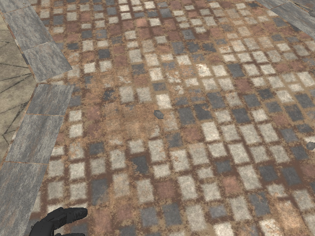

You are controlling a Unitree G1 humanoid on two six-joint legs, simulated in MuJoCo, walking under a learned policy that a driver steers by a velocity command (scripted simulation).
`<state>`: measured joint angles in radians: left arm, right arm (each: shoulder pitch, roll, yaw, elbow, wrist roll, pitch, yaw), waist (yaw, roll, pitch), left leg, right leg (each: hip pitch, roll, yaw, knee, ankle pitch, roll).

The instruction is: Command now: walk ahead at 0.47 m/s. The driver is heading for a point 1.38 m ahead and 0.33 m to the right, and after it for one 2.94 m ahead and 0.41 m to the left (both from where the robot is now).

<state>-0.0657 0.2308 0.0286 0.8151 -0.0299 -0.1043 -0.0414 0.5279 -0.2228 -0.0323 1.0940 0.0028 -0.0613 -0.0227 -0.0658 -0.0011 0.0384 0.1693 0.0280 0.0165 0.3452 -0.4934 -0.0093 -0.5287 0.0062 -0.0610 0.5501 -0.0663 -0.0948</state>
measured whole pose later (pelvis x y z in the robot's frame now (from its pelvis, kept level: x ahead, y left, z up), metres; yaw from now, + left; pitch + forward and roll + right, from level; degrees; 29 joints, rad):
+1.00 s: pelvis +0.56 +0.04 +0.02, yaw -9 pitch +2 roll +2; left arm 0.10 0.23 0.06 0.86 -0.02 -0.05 -0.03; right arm 0.33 -0.24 -0.06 0.98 0.00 -0.09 -0.02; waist -0.05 -0.03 0.01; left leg 0.09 -0.05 0.20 0.18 -0.30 0.02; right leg -0.66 -0.08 0.01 0.65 0.05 -0.05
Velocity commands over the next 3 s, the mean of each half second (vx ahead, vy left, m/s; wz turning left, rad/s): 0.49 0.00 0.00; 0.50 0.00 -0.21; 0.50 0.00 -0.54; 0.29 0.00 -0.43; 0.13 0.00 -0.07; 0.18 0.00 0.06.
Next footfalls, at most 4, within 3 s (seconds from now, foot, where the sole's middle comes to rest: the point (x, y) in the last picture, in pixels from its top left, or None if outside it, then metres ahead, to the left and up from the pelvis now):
0.54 left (122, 230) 0.48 0.14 -0.75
1.10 right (177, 163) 0.77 -0.11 -0.75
1.58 left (155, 108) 1.11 -0.03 -0.75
2.02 right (205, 115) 1.05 -0.29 -0.75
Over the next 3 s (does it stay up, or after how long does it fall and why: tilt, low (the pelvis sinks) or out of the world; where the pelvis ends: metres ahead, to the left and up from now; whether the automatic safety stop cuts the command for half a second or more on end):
stays up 1.20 -0.24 0.02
